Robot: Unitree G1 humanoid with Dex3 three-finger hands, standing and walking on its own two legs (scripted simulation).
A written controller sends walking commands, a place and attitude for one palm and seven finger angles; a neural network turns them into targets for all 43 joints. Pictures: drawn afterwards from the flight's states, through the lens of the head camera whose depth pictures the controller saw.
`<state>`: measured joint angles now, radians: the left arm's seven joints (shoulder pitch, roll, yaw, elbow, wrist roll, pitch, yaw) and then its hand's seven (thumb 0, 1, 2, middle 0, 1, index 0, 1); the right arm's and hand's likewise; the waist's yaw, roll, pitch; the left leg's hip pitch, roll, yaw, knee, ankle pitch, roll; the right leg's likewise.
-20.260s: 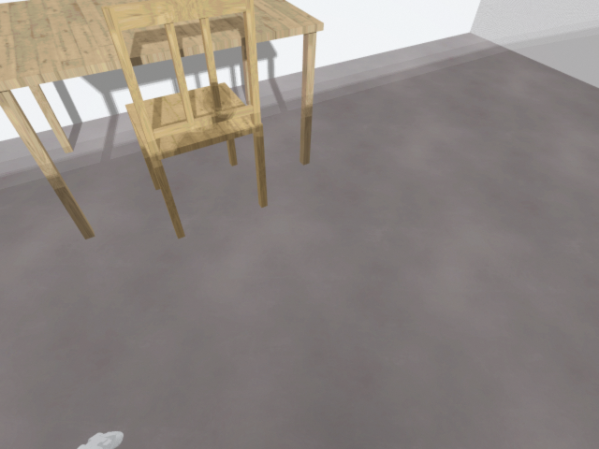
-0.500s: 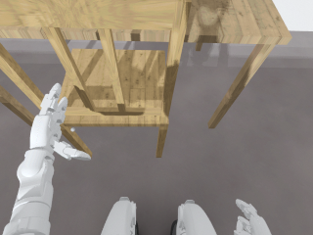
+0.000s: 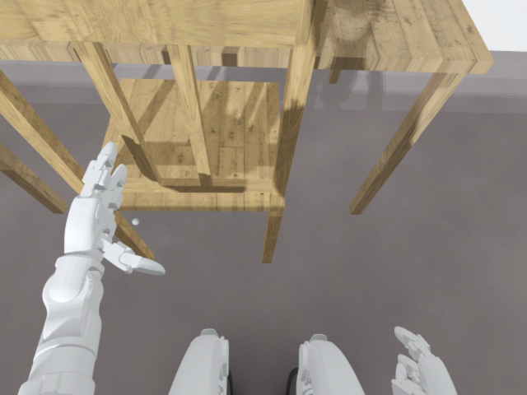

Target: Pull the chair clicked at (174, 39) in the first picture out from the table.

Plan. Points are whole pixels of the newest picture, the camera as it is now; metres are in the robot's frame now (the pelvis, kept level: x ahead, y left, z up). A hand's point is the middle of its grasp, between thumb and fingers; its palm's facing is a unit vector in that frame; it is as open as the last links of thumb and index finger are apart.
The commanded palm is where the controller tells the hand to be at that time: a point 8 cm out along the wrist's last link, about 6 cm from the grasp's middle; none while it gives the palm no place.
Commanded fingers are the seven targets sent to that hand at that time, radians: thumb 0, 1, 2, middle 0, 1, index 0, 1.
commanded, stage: aim the fingers beside a spindle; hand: left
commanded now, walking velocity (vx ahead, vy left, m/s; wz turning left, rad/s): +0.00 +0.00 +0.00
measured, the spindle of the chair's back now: (128, 129) +0.50 +0.23 +0.04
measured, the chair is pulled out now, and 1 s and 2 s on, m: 0.00 0.00 0.00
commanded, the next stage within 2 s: push the fingers through the gap in 1.24 s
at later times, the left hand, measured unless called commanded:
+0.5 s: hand (120, 216) +0.36 +0.22 +0.02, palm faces +0.06 -1.00 -0.06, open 16.9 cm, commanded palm +0.33 +0.26 +0.02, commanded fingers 0.00 -0.50 0.30 -0.06 -0.08 -0.06 -0.08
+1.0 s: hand (120, 218) +0.36 +0.22 +0.02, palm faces +0.05 -1.00 -0.06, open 16.9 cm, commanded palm +0.34 +0.26 +0.02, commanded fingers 0.00 -0.50 0.30 -0.06 -0.08 -0.06 -0.08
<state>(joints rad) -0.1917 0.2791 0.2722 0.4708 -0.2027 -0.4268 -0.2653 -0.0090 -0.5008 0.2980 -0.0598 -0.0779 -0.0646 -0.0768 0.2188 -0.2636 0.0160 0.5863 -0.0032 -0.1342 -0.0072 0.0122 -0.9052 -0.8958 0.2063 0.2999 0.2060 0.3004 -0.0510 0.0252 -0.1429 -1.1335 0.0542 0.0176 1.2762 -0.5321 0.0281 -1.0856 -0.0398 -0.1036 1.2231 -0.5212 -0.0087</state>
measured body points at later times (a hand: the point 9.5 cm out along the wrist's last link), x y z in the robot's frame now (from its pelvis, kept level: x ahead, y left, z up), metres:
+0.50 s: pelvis +0.00 +0.00 +0.00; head +0.12 +0.02 +0.43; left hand +0.35 +0.27 +0.03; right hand +0.14 -0.25 -0.10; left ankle +0.04 +0.10 -0.62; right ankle +0.03 -0.12 -0.62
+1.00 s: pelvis +0.00 +0.00 +0.00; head +0.11 +0.01 +0.44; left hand +0.35 +0.27 +0.03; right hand +0.14 -0.25 -0.10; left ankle +0.04 +0.10 -0.62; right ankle +0.03 -0.12 -0.62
